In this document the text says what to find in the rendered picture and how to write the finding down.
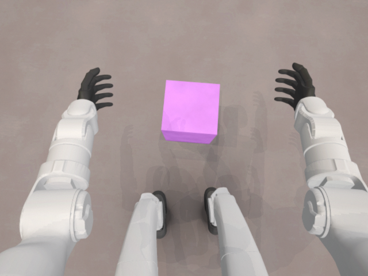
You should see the robot left forearm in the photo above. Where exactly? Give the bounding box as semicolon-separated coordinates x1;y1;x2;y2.
19;99;99;238

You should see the right robot hand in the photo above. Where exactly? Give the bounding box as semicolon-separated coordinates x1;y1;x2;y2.
274;63;315;111

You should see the carton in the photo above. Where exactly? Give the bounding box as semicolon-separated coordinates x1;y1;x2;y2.
161;80;220;144

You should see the right robot upper arm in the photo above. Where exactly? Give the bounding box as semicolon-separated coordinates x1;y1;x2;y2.
302;186;368;276

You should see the left robot hand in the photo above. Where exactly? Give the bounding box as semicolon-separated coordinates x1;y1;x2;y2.
77;67;113;110

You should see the robot right forearm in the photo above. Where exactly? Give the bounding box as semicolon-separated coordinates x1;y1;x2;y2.
294;97;368;192

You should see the robot left thigh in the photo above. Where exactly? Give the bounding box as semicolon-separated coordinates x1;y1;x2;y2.
114;198;163;276

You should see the left robot upper arm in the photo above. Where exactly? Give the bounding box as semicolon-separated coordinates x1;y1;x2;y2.
0;189;93;276

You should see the right robot foot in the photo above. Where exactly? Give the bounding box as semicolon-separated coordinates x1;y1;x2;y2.
204;187;218;235

